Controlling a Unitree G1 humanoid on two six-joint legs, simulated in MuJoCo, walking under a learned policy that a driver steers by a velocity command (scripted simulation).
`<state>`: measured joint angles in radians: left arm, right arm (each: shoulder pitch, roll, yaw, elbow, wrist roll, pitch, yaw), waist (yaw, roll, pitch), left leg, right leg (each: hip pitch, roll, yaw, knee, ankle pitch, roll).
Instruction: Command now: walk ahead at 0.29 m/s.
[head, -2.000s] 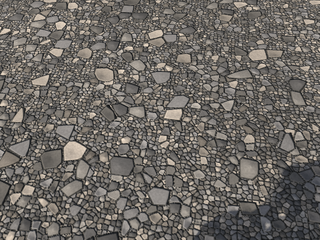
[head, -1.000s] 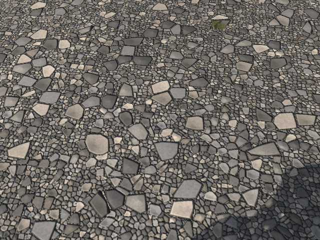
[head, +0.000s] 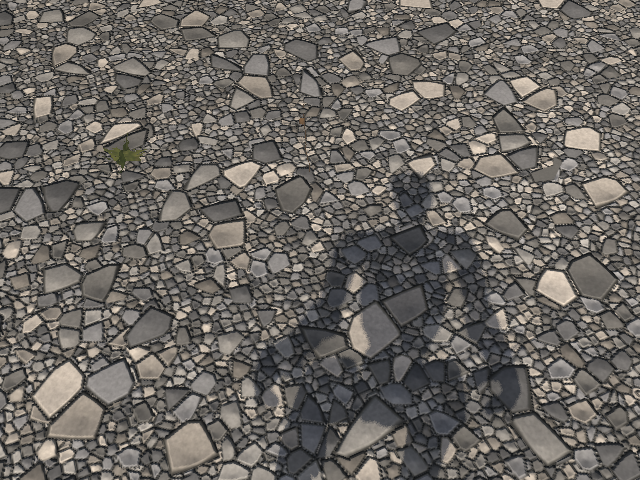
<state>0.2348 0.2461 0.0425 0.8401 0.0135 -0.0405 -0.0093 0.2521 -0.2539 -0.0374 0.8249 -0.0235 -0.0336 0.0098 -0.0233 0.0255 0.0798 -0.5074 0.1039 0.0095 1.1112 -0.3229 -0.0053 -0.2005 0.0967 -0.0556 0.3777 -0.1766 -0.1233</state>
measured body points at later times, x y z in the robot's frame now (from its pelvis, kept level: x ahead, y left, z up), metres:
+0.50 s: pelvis +0.13 +0.03 -0.01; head +0.17 +0.06 +0.44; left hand +0.19 +0.31 -0.14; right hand +0.27 -0.23 -0.12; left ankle +0.18 +0.10 -0.74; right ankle +0.14 -0.11 -0.67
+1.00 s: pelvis +0.15 -0.03 +0.00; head +0.20 -0.04 +0.45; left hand +0.12 +0.28 -0.09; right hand +0.39 -0.22 -0.14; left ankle +0.05 +0.06 -0.64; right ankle +0.20 -0.10 -0.74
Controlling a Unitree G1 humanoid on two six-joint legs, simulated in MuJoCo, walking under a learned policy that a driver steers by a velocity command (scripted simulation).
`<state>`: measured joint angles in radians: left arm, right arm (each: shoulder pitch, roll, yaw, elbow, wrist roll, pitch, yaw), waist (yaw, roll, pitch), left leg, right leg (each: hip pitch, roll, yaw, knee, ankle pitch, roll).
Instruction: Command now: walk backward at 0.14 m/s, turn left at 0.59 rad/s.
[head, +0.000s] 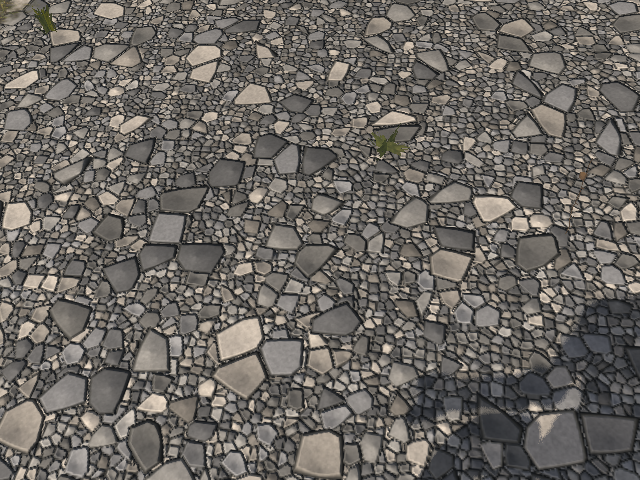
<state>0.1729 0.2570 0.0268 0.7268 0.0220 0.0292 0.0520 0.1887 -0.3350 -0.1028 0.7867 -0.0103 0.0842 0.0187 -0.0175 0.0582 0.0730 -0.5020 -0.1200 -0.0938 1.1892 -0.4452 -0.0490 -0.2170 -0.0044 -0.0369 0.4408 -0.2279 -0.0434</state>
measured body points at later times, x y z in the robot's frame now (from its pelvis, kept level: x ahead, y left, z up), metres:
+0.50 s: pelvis -0.05 +0.04 +0.01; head -0.05 +0.07 +0.46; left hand -0.03 +0.34 -0.12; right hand +0.08 -0.22 -0.10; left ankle -0.11 +0.11 -0.74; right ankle +0.02 -0.09 -0.67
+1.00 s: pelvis +0.14 +0.00 -0.01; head +0.19 -0.02 +0.43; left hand +0.25 +0.28 -0.12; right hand +0.22 -0.26 -0.15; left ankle +0.04 +0.13 -0.64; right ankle +0.20 -0.06 -0.74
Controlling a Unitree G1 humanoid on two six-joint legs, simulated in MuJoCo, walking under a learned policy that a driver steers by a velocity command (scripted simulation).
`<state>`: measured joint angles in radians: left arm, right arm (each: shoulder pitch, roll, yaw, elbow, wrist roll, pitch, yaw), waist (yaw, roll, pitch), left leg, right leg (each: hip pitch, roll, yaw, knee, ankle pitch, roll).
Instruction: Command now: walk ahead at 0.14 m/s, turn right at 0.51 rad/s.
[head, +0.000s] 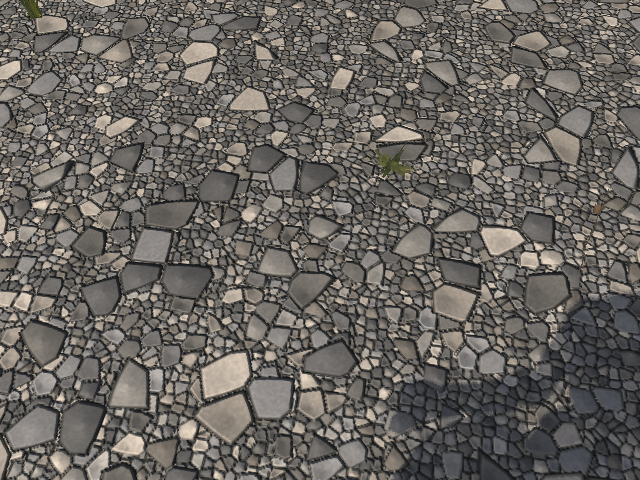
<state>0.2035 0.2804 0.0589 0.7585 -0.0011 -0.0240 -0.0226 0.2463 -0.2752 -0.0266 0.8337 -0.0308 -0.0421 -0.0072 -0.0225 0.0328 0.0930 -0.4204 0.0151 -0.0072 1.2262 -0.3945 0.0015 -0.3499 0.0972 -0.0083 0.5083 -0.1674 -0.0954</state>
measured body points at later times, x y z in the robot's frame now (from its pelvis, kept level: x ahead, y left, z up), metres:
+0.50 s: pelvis +0.11 +0.02 +0.01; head +0.14 +0.02 +0.45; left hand +0.24 +0.29 -0.12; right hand +0.20 -0.28 -0.10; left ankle +0.17 +0.12 -0.73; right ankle +0.06 -0.05 -0.73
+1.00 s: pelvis +0.12 +0.03 +0.01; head +0.13 +0.02 +0.46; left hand +0.25 +0.26 -0.13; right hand +0.12 -0.24 -0.13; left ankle +0.17 +0.12 -0.73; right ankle +0.06 -0.08 -0.73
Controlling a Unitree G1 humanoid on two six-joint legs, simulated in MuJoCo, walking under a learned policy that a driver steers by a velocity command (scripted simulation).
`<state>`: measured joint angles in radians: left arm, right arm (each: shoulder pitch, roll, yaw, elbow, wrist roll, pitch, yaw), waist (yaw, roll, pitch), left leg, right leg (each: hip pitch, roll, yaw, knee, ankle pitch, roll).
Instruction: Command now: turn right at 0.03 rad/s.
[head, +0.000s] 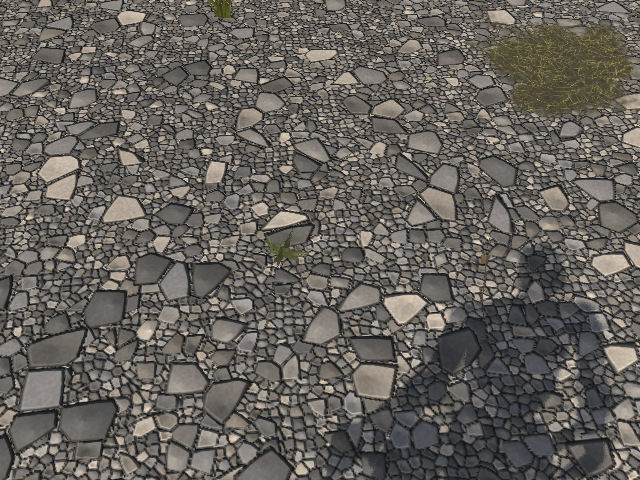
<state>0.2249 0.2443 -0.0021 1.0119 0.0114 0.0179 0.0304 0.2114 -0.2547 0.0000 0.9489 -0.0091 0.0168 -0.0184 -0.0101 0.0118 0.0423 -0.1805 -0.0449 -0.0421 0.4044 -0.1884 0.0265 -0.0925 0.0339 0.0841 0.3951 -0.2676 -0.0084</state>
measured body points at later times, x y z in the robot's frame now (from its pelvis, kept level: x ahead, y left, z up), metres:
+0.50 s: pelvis +0.00 -0.02 +0.00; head +0.00 -0.02 +0.45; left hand +0.01 +0.22 -0.15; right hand +0.01 -0.26 -0.16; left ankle +0.02 +0.10 -0.74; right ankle -0.03 -0.12 -0.74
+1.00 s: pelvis +0.01 -0.02 +0.00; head +0.01 -0.02 +0.45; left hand -0.02 +0.21 -0.16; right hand -0.01 -0.25 -0.16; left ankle +0.02 +0.10 -0.74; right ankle -0.03 -0.12 -0.74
